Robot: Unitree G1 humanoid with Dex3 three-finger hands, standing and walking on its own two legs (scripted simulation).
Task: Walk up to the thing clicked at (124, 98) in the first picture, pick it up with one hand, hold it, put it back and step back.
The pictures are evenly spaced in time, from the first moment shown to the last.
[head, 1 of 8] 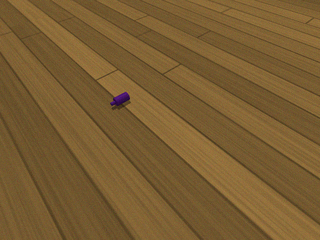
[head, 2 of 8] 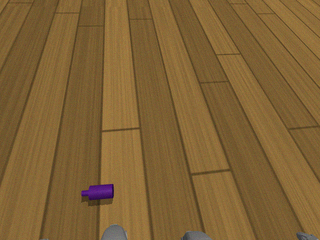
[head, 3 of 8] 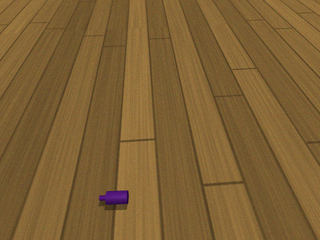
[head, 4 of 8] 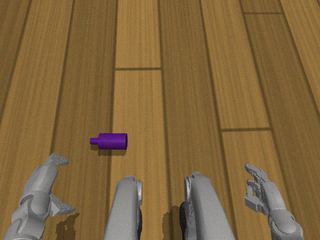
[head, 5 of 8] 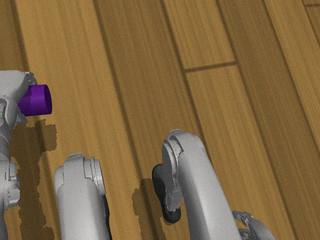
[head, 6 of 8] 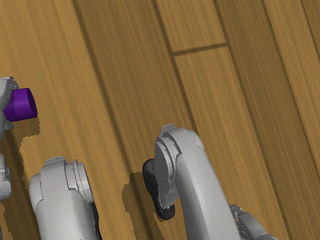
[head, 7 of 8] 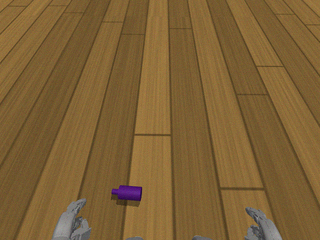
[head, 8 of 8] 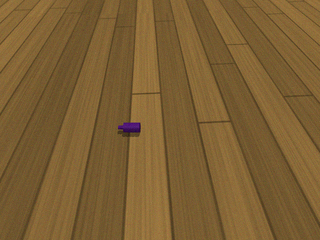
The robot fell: no
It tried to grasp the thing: yes
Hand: left
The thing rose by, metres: 0.66
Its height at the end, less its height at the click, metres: +0.00
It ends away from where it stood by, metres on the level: 0.01
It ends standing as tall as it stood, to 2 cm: yes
